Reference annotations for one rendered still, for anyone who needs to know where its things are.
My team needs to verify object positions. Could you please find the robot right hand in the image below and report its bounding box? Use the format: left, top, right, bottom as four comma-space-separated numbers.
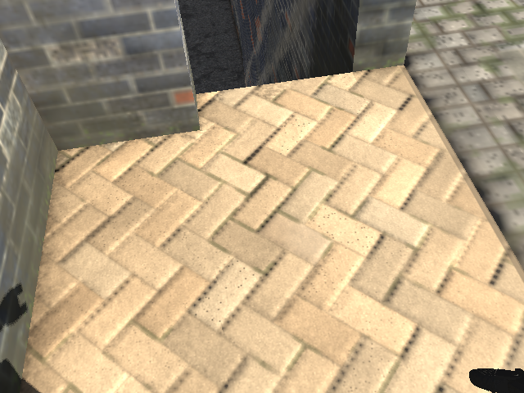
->
469, 368, 524, 393

